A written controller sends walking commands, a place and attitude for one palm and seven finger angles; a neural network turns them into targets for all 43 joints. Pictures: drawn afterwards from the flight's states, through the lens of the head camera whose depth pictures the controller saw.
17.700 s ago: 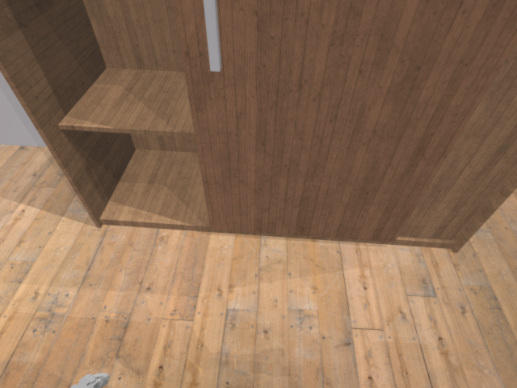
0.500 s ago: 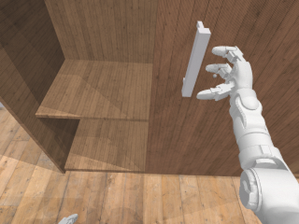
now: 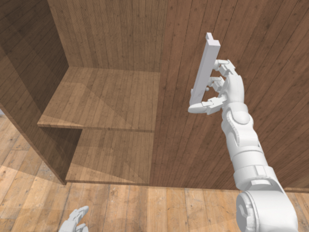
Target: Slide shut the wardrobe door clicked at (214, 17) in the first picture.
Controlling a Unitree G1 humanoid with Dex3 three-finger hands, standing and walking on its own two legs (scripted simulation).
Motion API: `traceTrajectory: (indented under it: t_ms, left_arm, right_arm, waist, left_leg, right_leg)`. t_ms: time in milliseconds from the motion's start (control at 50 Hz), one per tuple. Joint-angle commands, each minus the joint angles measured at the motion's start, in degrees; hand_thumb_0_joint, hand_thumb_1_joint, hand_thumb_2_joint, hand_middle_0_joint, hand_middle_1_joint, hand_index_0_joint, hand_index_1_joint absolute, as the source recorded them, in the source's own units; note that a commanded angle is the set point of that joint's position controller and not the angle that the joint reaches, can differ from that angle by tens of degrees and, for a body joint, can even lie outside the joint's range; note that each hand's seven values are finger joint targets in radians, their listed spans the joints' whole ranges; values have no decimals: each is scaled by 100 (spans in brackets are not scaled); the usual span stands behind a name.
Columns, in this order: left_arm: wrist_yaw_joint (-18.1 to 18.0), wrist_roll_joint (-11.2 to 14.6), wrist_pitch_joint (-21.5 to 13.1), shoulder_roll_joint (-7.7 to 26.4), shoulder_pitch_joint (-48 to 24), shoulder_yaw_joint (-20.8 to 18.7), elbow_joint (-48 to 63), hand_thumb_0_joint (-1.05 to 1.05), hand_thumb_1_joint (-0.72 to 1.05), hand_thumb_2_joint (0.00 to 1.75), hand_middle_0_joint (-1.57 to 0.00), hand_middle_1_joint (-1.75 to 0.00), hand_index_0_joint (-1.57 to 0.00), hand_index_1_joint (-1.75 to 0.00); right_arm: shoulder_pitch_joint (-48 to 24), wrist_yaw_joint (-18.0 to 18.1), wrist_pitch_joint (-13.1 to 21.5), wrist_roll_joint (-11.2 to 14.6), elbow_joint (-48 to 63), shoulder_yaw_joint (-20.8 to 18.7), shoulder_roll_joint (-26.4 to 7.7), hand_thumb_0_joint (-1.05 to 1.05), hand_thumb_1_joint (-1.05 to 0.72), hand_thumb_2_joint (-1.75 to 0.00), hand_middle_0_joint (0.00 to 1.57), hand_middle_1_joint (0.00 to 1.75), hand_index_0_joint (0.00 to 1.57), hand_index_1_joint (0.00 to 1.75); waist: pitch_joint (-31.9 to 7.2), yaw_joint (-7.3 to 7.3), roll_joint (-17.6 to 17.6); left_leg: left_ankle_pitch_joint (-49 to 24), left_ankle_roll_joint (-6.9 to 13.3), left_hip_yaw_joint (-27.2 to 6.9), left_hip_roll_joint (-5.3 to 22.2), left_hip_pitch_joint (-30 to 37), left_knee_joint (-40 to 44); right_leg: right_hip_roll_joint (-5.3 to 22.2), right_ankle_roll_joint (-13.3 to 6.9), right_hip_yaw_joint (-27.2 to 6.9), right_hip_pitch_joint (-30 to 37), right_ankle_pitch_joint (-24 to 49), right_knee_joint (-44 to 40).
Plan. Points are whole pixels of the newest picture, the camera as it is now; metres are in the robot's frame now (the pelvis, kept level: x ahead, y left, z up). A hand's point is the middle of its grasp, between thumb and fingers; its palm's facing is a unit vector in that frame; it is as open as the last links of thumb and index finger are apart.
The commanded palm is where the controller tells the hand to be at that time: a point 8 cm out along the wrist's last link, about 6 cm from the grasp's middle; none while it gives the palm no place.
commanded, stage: slide the fingers in behind the handle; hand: right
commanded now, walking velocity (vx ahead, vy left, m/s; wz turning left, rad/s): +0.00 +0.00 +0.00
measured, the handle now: (201, 73) +0.48 -0.07 +0.19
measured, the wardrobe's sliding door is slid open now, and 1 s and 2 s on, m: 0.53 0.53 0.53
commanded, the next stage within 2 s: grip the handle and tug to test in 1.82 s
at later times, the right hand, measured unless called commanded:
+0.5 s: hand (202, 88) +0.43 -0.07 +0.18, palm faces -0.05 +1.00 +0.00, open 14.0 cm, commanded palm +0.41 -0.12 +0.17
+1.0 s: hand (199, 86) +0.44 -0.06 +0.17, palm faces -0.04 +1.00 +0.00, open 13.8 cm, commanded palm +0.42 -0.11 +0.17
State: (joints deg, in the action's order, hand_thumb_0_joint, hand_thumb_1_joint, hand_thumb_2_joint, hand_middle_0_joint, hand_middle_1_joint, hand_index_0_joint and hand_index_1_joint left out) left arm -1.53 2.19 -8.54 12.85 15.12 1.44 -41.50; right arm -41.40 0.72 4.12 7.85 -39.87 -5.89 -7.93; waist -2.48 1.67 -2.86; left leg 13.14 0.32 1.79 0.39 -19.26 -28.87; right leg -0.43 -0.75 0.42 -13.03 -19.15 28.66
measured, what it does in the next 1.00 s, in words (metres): stands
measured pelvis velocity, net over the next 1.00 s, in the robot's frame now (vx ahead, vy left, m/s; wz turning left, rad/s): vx -0.02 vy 0.00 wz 0.01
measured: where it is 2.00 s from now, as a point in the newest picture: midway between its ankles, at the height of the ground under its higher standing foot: outside the picture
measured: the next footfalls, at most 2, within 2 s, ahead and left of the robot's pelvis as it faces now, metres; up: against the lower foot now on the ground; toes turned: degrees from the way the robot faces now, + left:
none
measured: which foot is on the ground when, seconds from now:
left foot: down 0.00-1.00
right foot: down 0.00-1.00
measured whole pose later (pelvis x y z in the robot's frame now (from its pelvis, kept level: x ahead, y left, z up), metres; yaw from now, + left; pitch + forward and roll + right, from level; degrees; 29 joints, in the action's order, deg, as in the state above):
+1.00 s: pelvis -0.02 +0.00 +0.00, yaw +1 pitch +4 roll +0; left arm -1.8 2.2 -9.6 13.5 18.3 0.7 -43.6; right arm -49.3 3.1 8.6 7.4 -50.8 -6.8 -7.9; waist -1.6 3.0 -2.2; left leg 10.4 0.4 1.1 0.2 -21.3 -27.8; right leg -0.3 -0.7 1.1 -15.4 -17.3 28.8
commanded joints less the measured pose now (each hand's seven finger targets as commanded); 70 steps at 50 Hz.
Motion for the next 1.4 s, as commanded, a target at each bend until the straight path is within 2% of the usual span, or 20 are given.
traceTrajectory:
  t_ms: [0,80,120,160,180,300,380,540,620,780,840,880,900,980,1040,1080,1140,1260,1340,1380]
  left_arm:
    - [-56,19,-143,690,18,-198,608,0,90,90,-20,-30,-20,-30]
    - [-55,21,-146,655,-2,-198,646,0,90,90,-20,-30,-20,-30]
    - [-74,30,-137,686,41,-196,593,0,90,90,-20,-30,-20,-30]
    - [-67,30,-172,666,17,-211,628,0,90,90,-20,-30,-20,-30]
    - [-66,12,-169,693,57,-224,618,0,90,90,-20,-30,-20,-30]
    - [-46,35,-200,675,59,-232,608,0,90,90,-20,-30,-20,-30]
    - [-34,4,-173,705,91,-246,600,0,90,90,-20,-30,-20,-30]
    - [-50,18,-215,669,103,-226,552,0,90,90,-20,-30,-20,-30]
    - [-54,-10,-236,686,161,-230,525,0,90,90,-20,-30,-20,-30]
    - [-60,-4,-266,700,221,-233,481,0,90,90,-20,-30,-20,-30]
    - [-66,8,-277,723,299,-235,432,0,90,90,-20,-30,-20,-30]
    - [-61,2,-287,723,320,-253,410,0,90,90,-20,-30,-20,-30]
    - [-47,10,-304,690,316,-239,413,0,90,90,-20,-30,-20,-30]
    - [-43,-13,-346,738,426,-262,324,0,90,90,-20,-30,-20,-30]
    - [-27,-10,-389,711,451,-273,297,0,90,90,-20,-30,-20,-30]
    - [-12,-22,-423,708,458,-275,299,0,90,90,-20,-30,-20,-30]
    - [-1,-20,-487,691,486,-276,249,0,90,90,-20,-30,-20,-30]
    - [22,-49,-581,692,542,-286,183,0,90,90,-20,-30,-20,-30]
    - [23,-52,-606,696,569,-269,116,0,90,90,-20,-30,-20,-30]
    - [6,-69,-594,742,587,-272,103,0,90,90,-20,-30,-20,-30]
  right_arm:
    - [-3181,-58,429,57,1250,-228,-862,0,50,-30,30,120,30,120]
    - [-3157,-105,466,63,1259,-121,-717,0,50,-30,30,120,30,120]
    - [-3269,-95,471,80,1111,-263,-919,0,50,-30,30,120,30,120]
    - [-3335,-104,533,83,1238,-161,-768,0,50,-30,30,120,30,120]
    - [-3156,-73,555,80,1160,-401,-1011,0,50,-30,30,120,30,120]
    - [-3198,-87,569,63,1137,-93,-663,0,50,-30,30,120,30,120]
    - [-2897,31,495,18,1025,-336,-873,0,50,-30,30,120,30,120]
    - [-3428,142,570,-35,886,-169,-709,0,50,-30,30,120,30,120]
    - [-3489,210,643,-61,712,-387,-922,0,50,-30,30,120,30,120]
    - [-3663,163,733,-77,422,-258,-802,0,50,-30,30,120,30,120]
    - [-3830,163,728,-59,168,-310,-867,0,50,-30,30,120,30,120]
    - [-3815,174,762,-84,107,-266,-808,0,50,-30,30,120,30,120]
    - [-3966,162,776,-86,184,-12,-545,0,50,-30,30,120,30,120]
    - [-4018,233,809,-90,-68,-108,-639,0,50,-30,30,120,30,120]
    - [-4320,229,869,-107,3,108,-403,0,50,-30,30,120,30,120]
    - [-4198,253,889,-109,-25,196,-250,0,50,-30,30,120,30,120]
    - [-4458,272,910,-86,28,452,56,0,50,-30,30,120,30,120]
    - [-4484,345,933,-86,-9,584,285,0,50,-30,30,120,30,120]
    - [-4664,389,934,-83,-107,665,376,0,50,-30,30,120,30,120]
    - [-4556,427,933,-100,-299,438,103,0,50,-30,30,120,30,120]
  waist:
    - [-1734,175,582]
    - [-1843,122,284]
    - [-1744,191,517]
    - [-1834,198,408]
    - [-1892,89,499]
    - [-1716,158,355]
    - [-1772,46,548]
    - [-1595,188,515]
    - [-1700,190,688]
    - [-1624,227,444]
    - [-1513,312,728]
    - [-1579,294,557]
    - [-1575,374,354]
    - [-1547,381,666]
    - [-1589,462,499]
    - [-1634,399,389]
    - [-1611,542,457]
    - [-1689,538,527]
    - [-1496,589,518]
    - [-1452,514,677]
  left_leg:
    - [-2057,97,18,-56,1208,165]
    - [-1976,118,20,-47,1205,174]
    - [-1923,92,-2,-63,1177,230]
    - [-1923,92,-21,-61,1170,230]
    - [-1900,105,-11,-53,1302,227]
    - [-1733,111,-2,-79,1105,277]
    - [-1737,109,-8,-60,1298,298]
    - [-1325,82,-67,-72,1037,383]
    - [-1340,57,-114,-65,1131,398]
    - [-1163,74,-128,-55,992,412]
    - [-1033,40,-142,-60,922,449]
    - [-985,65,-124,-56,870,422]
    - [-1014,61,-124,-59,761,421]
    - [-911,58,-91,-63,708,405]
    - [-812,55,-95,-72,556,394]
    - [-829,96,-64,-66,538,341]
    - [-825,68,-53,-94,356,337]
    - [-899,82,-13,-102,278,263]
    - [-773,87,0,-97,155,264]
    - [-692,89,4,-78,241,269]
  right_leg:
    - [56,-33,36,232,2099,-302]
    - [33,-9,44,325,2093,-311]
    - [42,-31,47,251,1932,-324]
    - [29,-40,59,312,1931,-325]
    - [28,-33,50,250,1939,-341]
    - [48,-16,40,292,1831,-407]
    - [36,-22,82,144,1803,-440]
    - [32,-41,92,89,1373,-484]
    - [32,-65,125,13,1317,-463]
    - [16,-53,135,-45,1152,-460]
    - [22,-71,121,-193,985,-447]
    - [23,-59,108,-123,1012,-431]
    - [19,-55,122,-46,1032,-423]
    - [33,-54,57,-128,992,-408]
    - [32,-43,42,-44,916,-399]
    - [36,-16,-11,20,1032,-402]
    - [62,-15,-22,120,1020,-373]
    - [86,18,-87,226,1197,-355]
    - [88,35,-127,158,1076,-372]
    - [71,19,-121,12,1005,-393]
